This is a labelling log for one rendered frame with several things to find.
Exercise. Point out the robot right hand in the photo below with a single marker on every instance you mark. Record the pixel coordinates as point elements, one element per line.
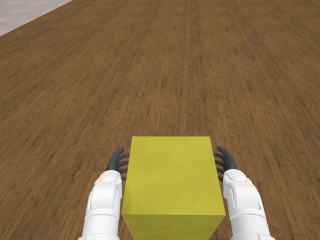
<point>227,163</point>

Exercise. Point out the robot left hand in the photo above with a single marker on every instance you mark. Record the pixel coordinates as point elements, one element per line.
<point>114,163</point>

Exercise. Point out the carton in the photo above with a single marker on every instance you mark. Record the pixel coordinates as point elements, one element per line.
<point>172,189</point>

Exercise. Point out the robot right forearm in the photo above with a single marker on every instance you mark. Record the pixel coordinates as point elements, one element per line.
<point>246,211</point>

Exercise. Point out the robot left forearm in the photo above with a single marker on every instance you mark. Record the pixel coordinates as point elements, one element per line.
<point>103,208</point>

